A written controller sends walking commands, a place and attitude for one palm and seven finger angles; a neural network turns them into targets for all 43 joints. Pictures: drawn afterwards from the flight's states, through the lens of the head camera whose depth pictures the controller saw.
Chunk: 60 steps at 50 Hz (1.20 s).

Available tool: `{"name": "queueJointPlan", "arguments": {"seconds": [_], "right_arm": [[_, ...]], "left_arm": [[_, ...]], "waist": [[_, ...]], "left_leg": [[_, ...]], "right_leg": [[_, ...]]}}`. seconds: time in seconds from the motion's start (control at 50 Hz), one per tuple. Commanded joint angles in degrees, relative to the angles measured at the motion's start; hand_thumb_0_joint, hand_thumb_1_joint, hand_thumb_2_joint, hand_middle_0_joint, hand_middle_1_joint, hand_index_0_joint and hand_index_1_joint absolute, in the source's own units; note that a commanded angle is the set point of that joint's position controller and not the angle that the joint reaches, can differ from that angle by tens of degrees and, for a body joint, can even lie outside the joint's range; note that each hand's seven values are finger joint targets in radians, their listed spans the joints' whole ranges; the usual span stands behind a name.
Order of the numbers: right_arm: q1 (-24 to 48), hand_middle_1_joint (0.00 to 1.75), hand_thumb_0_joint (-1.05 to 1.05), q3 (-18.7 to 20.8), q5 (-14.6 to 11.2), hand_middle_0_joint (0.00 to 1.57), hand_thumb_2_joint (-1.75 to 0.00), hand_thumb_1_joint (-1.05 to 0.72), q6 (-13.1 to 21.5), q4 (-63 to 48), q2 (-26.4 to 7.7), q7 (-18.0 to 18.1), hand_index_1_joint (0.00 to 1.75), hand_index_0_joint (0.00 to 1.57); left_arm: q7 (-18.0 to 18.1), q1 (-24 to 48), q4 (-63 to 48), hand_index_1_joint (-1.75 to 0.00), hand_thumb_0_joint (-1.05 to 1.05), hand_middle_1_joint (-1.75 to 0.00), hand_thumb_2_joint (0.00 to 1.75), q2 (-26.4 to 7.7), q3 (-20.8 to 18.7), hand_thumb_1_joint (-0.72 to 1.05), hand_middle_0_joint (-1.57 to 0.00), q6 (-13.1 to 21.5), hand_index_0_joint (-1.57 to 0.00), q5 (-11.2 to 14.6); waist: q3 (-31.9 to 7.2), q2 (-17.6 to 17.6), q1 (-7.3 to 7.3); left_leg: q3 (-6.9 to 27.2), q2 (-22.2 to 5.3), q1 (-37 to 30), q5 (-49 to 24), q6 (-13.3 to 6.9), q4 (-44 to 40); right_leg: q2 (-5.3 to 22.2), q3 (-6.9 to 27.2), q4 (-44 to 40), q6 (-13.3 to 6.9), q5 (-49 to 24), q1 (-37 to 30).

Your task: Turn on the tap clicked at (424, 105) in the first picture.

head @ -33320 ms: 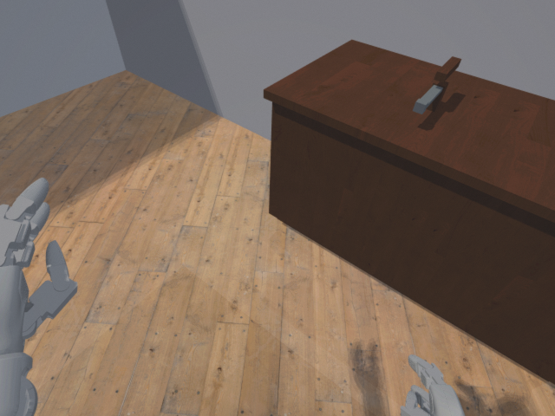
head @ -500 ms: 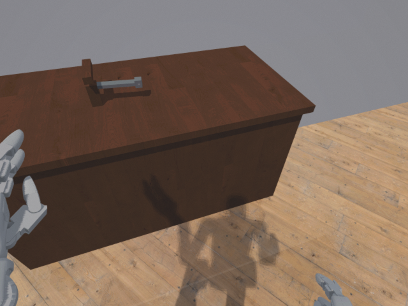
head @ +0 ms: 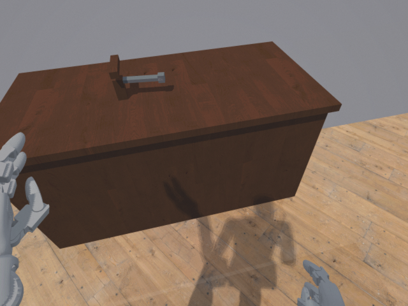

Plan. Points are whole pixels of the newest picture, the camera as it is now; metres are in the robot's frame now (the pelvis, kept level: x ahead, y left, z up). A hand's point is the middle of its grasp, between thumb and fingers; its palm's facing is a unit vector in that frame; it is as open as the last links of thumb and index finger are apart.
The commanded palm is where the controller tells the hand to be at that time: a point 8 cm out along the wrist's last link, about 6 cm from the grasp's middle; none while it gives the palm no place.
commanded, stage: stand and check the lever's angle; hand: left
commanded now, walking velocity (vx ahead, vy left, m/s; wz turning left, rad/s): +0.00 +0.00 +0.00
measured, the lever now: (161, 77) +0.86 +0.20 +0.03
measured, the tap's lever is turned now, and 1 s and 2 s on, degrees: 81 81 81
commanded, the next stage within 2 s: stand and wait in 0.16 s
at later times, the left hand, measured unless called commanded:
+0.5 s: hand (52, 189) +0.25 +0.26 +0.17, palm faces +0.36 -0.85 -0.38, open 7.4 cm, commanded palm +0.20 +0.30 +0.19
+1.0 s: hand (39, 187) +0.26 +0.28 +0.16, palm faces +0.38 -0.86 -0.35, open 7.4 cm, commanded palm +0.21 +0.32 +0.19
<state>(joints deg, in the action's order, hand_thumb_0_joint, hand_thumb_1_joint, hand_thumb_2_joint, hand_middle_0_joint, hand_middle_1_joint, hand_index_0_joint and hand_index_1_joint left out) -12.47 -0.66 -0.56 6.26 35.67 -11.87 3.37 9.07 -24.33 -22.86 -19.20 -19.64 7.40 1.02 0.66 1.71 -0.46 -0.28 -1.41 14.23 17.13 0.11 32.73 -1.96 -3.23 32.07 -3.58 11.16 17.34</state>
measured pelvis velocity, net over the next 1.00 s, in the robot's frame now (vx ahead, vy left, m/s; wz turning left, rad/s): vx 0.03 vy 0.05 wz -0.04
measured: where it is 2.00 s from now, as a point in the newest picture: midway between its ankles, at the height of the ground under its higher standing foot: outside the picture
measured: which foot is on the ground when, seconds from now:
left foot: down 0.00-1.00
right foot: down 0.00-1.00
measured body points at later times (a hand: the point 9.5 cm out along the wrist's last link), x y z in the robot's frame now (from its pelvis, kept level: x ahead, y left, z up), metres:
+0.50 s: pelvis +0.03 +0.02 +0.01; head +0.04 +0.02 +0.46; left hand +0.23 +0.30 +0.19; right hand +0.20 -0.22 -0.07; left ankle +0.02 +0.14 -0.73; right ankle +0.06 -0.07 -0.73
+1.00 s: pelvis +0.03 +0.05 +0.01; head +0.04 +0.05 +0.46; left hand +0.23 +0.32 +0.18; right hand +0.20 -0.19 -0.07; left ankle +0.02 +0.14 -0.73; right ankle +0.06 -0.07 -0.73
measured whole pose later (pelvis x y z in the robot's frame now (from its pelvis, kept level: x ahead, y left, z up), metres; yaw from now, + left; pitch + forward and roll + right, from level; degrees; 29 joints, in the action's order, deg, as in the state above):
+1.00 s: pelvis +0.03 +0.05 +0.01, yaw -2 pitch +0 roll -1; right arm -10.2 -0.9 0.0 4.0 34.5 -11.9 4.1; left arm 9.4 -26.4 -25.2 -18.6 -17.8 7.4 2.5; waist 0.8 0.5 0.4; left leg -2.5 0.6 9.4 14.5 -1.7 24.2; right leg -1.5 0.3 21.9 -0.6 8.8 12.8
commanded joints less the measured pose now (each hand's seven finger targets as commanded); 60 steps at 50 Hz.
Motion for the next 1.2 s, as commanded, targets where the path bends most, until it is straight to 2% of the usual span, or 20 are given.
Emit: {"name": "queueJointPlan", "arguments": {"seconds": [0.0, 0.04, 0.08, 0.12, 0.14, 0.18, 0.28, 0.34, 0.36, 0.48, 0.52, 0.74, 0.78, 0.84, 0.86, 0.94, 0.96, 1.04, 1.06, 1.18], "right_arm": [[5.0, 0.30, 0.00, 3.3, 0.1, 0.20, -0.90, -0.90, 2.7, -8.1, -5.8, -0.5, 0.30, 0.20], [5.3, 0.30, 0.00, 2.8, 0.1, 0.20, -0.90, -0.90, 3.0, -8.5, -5.4, -0.4, 0.30, 0.20], [5.4, 0.30, 0.00, 2.2, 0.6, 0.20, -0.90, -0.90, 2.9, -8.5, -5.4, 0.2, 0.30, 0.20], [6.7, 0.30, 0.00, 2.8, 0.7, 0.20, -0.90, -0.90, 2.8, -9.4, -7.1, 0.7, 0.30, 0.20], [7.2, 0.30, 0.00, 3.1, 0.2, 0.20, -0.90, -0.90, 2.6, -9.8, -7.5, 0.8, 0.30, 0.20], [7.1, 0.30, 0.00, 2.4, 0.1, 0.20, -0.90, -0.90, 2.4, -9.5, -6.4, 0.9, 0.30, 0.20], [6.9, 0.30, 0.00, 2.9, 0.2, 0.20, -0.90, -0.90, 2.7, -9.6, -6.9, 0.8, 0.30, 0.20], [7.2, 0.30, 0.00, 2.9, 0.4, 0.20, -0.90, -0.90, 2.5, -10.0, -7.2, 0.8, 0.30, 0.20], [7.5, 0.30, 0.00, 2.9, 0.4, 0.20, -0.90, -0.90, 2.5, -10.1, -7.2, 0.9, 0.30, 0.20], [7.5, 0.30, 0.00, 2.7, 0.5, 0.20, -0.90, -0.90, 1.9, -10.3, -6.7, 1.1, 0.30, 0.20], [7.5, 0.30, 0.00, 2.8, 0.4, 0.20, -0.90, -0.90, 1.7, -10.4, -6.8, 1.1, 0.30, 0.20], [7.8, 0.30, 0.00, 2.7, 0.5, 0.20, -0.90, -0.90, 1.2, -10.2, -6.9, 1.4, 0.30, 0.20], [8.0, 0.30, 0.00, 2.7, 0.5, 0.20, -0.90, -0.90, 1.1, -10.1, -6.8, 1.4, 0.30, 0.20], [7.9, 0.30, 0.00, 2.7, 0.6, 0.20, -0.90, -0.90, 1.0, -10.2, -6.7, 1.5, 0.30, 0.20], [8.1, 0.30, 0.00, 2.8, 0.7, 0.20, -0.90, -0.90, 1.0, -10.3, -7.0, 1.6, 0.30, 0.20], [8.1, 0.30, 0.00, 2.7, 0.6, 0.20, -0.90, -0.90, 0.8, -10.2, -6.8, 1.5, 0.30, 0.20], [8.4, 0.30, 0.00, 2.8, 0.7, 0.20, -0.90, -0.90, 0.9, -10.4, -6.9, 1.6, 0.30, 0.20], [8.1, 0.30, 0.00, 2.8, 0.6, 0.20, -0.90, -0.90, 0.7, -10.3, -6.8, 1.6, 0.30, 0.20], [8.4, 0.30, 0.00, 2.8, 0.6, 0.20, -0.90, -0.90, 0.7, -10.4, -7.0, 1.6, 0.30, 0.20], [8.5, 0.30, 0.00, 2.6, 0.6, 0.20, -0.90, -0.90, 0.7, -10.2, -6.8, 1.7, 0.30, 0.20]], "left_arm": [[0.3, 4.1, -14.2, -0.30, 0.00, -0.30, 0.90, -10.1, -4.6, 0.90, -0.20, 3.3, -0.20, 0.3], [0.8, 5.5, -17.4, -0.30, 0.00, -0.30, 0.90, -11.4, -5.5, 0.90, -0.20, 3.8, -0.20, 0.6], [1.4, 4.1, -17.7, -0.30, 0.00, -0.30, 0.90, -10.6, -5.3, 0.90, -0.20, 3.8, -0.20, 0.9], [1.9, 3.5, -17.7, -0.30, 0.00, -0.30, 0.90, -10.3, -5.3, 0.90, -0.20, 4.1, -0.20, 1.3], [1.9, 3.2, -17.0, -0.30, 0.00, -0.30, 0.90, -10.1, -5.0, 0.90, -0.20, 3.9, -0.20, 1.4], [1.5, 2.3, -14.3, -0.30, 0.00, -0.30, 0.90, -9.2, -4.4, 0.90, -0.20, 3.3, -0.20, 1.1], [1.1, 2.4, -14.3, -0.30, 0.00, -0.30, 0.90, -9.4, -4.1, 0.90, -0.20, 3.5, -0.20, 1.1], [1.1, 1.5, -15.3, -0.30, 0.00, -0.30, 0.90, -9.2, -4.1, 0.90, -0.20, 3.6, -0.20, 1.3], [1.2, 1.5, -15.9, -0.30, 0.00, -0.30, 0.90, -9.9, -4.6, 0.90, -0.20, 3.6, -0.20, 1.3], [1.3, -0.3, -15.6, -0.30, 0.00, -0.30, 0.90, -10.3, -5.7, 0.90, -0.20, 4.0, -0.20, 1.6], [1.2, -0.3, -15.9, -0.30, 0.00, -0.30, 0.90, -9.9, -5.4, 0.90, -0.20, 4.0, -0.20, 1.7], [1.2, 1.7, -14.8, -0.30, 0.00, -0.30, 0.90, -9.2, -4.3, 0.90, -0.20, 3.8, -0.20, 1.7], [1.1, 2.4, -15.5, -0.30, 0.00, -0.30, 0.90, -8.9, -3.8, 0.90, -0.20, 3.8, -0.20, 1.6], [1.2, 1.8, -14.7, -0.30, 0.00, -0.30, 0.90, -9.0, -4.2, 0.90, -0.20, 3.6, -0.20, 1.7], [1.2, 2.1, -14.9, -0.30, 0.00, -0.30, 0.90, -9.5, -4.4, 0.90, -0.20, 3.6, -0.20, 1.6], [1.3, 2.2, -14.9, -0.30, 0.00, -0.30, 0.90, -9.2, -4.2, 0.90, -0.20, 3.8, -0.20, 1.6], [1.2, 2.3, -15.1, -0.30, 0.00, -0.30, 0.90, -9.5, -4.5, 0.90, -0.20, 3.7, -0.20, 1.6], [1.3, 0.6, -14.0, -0.30, 0.00, -0.30, 0.90, -9.2, -4.5, 0.90, -0.20, 3.7, -0.20, 1.7], [1.1, 1.1, -14.4, -0.30, 0.00, -0.30, 0.90, -9.2, -4.3, 0.90, -0.20, 3.7, -0.20, 1.7], [1.1, 2.7, -15.2, -0.30, 0.00, -0.30, 0.90, -9.2, -4.0, 0.90, -0.20, 4.0, -0.20, 1.5]], "waist": [[-2.7, -10.9, 0.23], [-5.7, -6.0, 0.41], [-6.9, -1.5, 0.02], [-6.5, 2.9, 1.13], [-5.7, 1.6, 1.42], [-3.1, 1.9, 0.63], [-5.8, -2.3, 0.67], [-6.5, -0.2, 0.82], [-6.7, 2.3, 0.79], [-7.3, 0.1, 0.87], [-7.9, 1.6, 0.82], [-6.8, 0.2, 0.81], [-6.5, 1.8, 0.74], [-6.8, -0.1, 0.82], [-6.6, 1.3, 0.74], [-6.8, 1.0, 0.84], [-6.6, 2.5, 0.76], [-7.2, 0.2, 0.92], [-6.6, 1.7, 0.79], [-5.5, 2.6, 0.87]], "left_leg": [[0.9, 0.6, 7.2, 2.7, -1.2, 11.4], [2.1, -0.6, 4.0, 3.7, -1.8, 4.9], [1.8, -0.7, -3.4, -3.2, -2.0, -7.0], [6.9, -5.0, -5.5, -6.4, -3.3, -12.1], [7.6, -5.9, -3.8, -5.7, -3.7, -11.7], [5.5, -4.1, -1.2, -2.8, -3.0, -11.6], [3.9, -3.0, -2.9, -8.0, -2.2, -9.7], [4.3, -3.6, -3.4, -10.3, -2.1, -11.1], [4.2, -3.6, -3.7, -11.6, -2.1, -11.5], [4.0, -3.9, -3.7, -15.1, -1.6, -11.3], [3.4, -3.7, -4.3, -15.5, -1.5, -11.0], [3.7, -3.5, -3.8, -12.4, -1.3, -12.3], [3.6, -3.5, -3.8, -12.1, -1.2, -12.6], [3.5, -3.3, -3.8, -10.9, -1.3, -12.6], [3.5, -3.2, -3.8, -11.1, -1.2, -12.9], [3.6, -3.4, -3.4, -10.9, -1.2, -13.2], [3.6, -3.3, -3.6, -11.3, -1.1, -13.4], [3.6, -3.4, -3.2, -12.1, -1.1, -13.2], [3.9, -3.2, -3.0, -12.3, -0.8, -13.5], [4.1, -3.6, -2.5, -10.0, -0.8, -14.7]], "right_leg": [[16.6, 25.8, -22.7, -1.4, 11.1, -4.7], [16.8, 21.1, -18.2, -3.4, 1.7, -7.3], [12.7, 15.9, -14.0, -1.4, 0.9, -6.4], [6.6, 11.5, -11.0, 1.7, 1.8, -5.2], [5.4, 11.0, -11.4, 2.8, 1.1, -5.7], [5.3, 10.4, -12.6, 2.7, 2.7, -5.3], [6.2, 11.0, -13.2, 2.2, -2.8, -7.9], [5.4, 9.6, -11.6, 2.3, -5.9, -8.6], [5.3, 9.2, -10.9, 2.2, -7.4, -8.8], [5.1, 8.6, -10.1, 2.3, -12.2, -10.2], [5.2, 8.9, -10.2, 2.2, -13.0, -10.4], [4.8, 8.7, -11.5, 2.4, -10.8, -9.7], [4.9, 8.9, -11.6, 2.3, -10.3, -9.4], [4.7, 8.9, -12.2, 2.4, -9.9, -9.6], [4.8, 9.0, -12.2, 2.2, -9.8, -9.4], [4.5, 8.7, -12.1, 2.4, -9.9, -10.0], [4.6, 8.6, -12.0, 2.3, -10.0, -9.6], [4.6, 8.2, -11.9, 2.5, -11.1, -10.8], [4.7, 8.1, -11.9, 2.3, -10.9, -10.4], [4.1, 7.6, -11.7, 2.6, -8.8, -9.7]]}}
